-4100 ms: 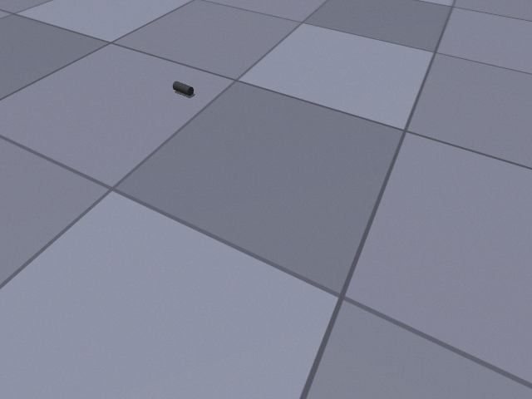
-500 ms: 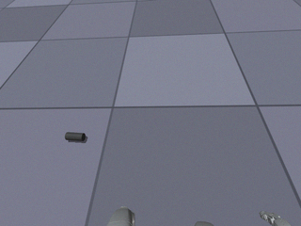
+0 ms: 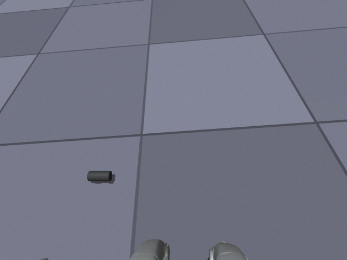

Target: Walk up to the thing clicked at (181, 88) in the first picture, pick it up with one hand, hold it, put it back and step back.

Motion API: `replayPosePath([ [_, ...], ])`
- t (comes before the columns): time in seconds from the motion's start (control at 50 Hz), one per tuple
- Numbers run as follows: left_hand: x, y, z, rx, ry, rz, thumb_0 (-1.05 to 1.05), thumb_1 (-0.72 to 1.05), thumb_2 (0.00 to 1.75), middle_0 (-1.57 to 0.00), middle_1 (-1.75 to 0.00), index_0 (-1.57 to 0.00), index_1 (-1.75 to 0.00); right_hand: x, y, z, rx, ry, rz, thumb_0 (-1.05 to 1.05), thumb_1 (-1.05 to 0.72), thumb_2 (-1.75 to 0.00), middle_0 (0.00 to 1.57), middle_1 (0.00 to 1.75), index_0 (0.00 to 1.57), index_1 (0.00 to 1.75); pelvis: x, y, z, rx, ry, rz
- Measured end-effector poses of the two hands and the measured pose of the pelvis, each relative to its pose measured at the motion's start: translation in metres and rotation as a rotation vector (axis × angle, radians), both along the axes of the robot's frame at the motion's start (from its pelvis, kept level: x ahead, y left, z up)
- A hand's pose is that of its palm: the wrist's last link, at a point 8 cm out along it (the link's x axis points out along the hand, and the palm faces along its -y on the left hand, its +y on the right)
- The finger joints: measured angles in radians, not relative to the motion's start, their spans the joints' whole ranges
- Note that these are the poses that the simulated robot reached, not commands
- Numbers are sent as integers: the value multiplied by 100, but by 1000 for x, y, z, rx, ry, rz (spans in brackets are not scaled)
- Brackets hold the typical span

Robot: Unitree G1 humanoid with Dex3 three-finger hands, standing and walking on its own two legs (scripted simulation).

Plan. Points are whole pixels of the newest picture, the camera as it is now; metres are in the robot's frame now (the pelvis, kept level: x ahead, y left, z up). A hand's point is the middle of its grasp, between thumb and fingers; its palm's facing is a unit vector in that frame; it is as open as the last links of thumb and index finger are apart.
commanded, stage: walk up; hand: left
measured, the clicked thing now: (99, 176) +0.67 +0.52 -0.71
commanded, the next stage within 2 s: none
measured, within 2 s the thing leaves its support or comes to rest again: neither
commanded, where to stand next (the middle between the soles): +0.23 +0.26 m, yaw -5 degrees
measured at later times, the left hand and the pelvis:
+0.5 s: hand out of the picture +0.19 +0.50 -0.12, palm faces -0.07 -0.85 -0.52, open 7.4 cm; pelvis +0.11 +0.20 +0.00, yaw -1 degrees
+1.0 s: hand out of the picture +0.28 +0.64 -0.16, palm faces -0.06 -0.90 -0.43, open 7.4 cm; pelvis +0.19 +0.35 -0.01, yaw -4 degrees
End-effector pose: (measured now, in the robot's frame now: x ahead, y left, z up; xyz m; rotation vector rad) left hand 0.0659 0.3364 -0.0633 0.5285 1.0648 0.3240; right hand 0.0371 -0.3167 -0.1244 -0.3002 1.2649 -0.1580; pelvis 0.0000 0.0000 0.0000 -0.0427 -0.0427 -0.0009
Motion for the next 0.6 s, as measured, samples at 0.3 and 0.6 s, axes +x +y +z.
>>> replayPosePath([
  [0.3, 36, 184, -19, 68, 104, 53, 1, 90, 90, -21, -30, -21, -30, 98, 118, 19, -99, -156, 17, 0, -90, -90, 20, 30, 20, 30, 59, 146, -18, 14, 14, -16],
  [0.6, 129, 224, -13, -20, 18, -31, 1, 90, 90, -21, -30, -21, -30, 112, 225, 3, -30, 20, -11, 1, -90, -90, 21, 30, 20, 30, 126, 228, -5, 5, 3, -10],
])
